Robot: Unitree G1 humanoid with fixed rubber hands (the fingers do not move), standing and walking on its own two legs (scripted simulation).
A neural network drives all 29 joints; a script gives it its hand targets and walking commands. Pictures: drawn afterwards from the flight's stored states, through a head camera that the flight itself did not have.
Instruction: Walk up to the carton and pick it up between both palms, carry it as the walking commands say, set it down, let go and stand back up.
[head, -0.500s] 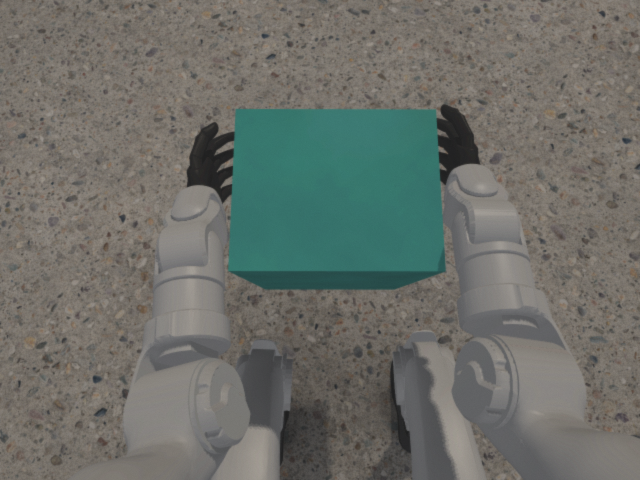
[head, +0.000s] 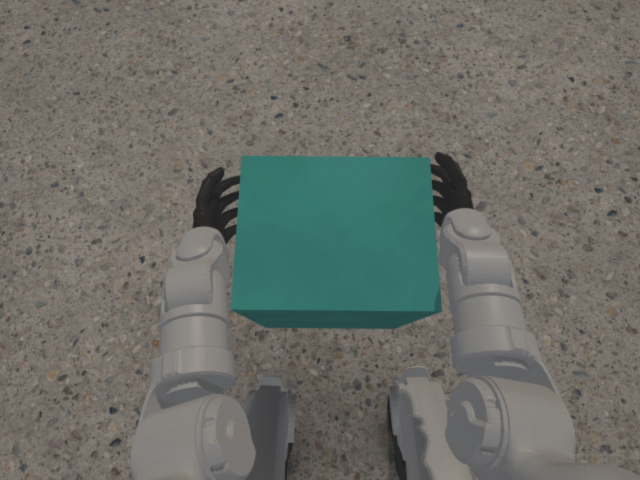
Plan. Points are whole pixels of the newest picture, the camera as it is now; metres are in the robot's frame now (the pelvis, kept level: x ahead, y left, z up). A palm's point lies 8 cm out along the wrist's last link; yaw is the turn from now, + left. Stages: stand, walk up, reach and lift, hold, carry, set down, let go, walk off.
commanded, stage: reach and lift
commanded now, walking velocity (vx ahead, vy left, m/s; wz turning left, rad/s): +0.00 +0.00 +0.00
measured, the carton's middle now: (332, 258) +0.41 +0.01 -0.11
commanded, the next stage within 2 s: none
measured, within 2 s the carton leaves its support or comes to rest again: neither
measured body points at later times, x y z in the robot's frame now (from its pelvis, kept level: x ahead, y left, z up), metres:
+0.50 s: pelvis +0.03 +0.00 +0.08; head +0.20 -0.01 +0.49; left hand +0.43 +0.15 +0.03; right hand +0.44 -0.15 +0.03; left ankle +0.06 +0.16 -0.57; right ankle +0.10 -0.14 -0.57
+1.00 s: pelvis +0.05 +0.00 +0.14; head +0.17 -0.01 +0.57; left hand +0.41 +0.15 +0.11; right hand +0.42 -0.15 +0.10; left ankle +0.06 +0.16 -0.57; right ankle +0.10 -0.14 -0.57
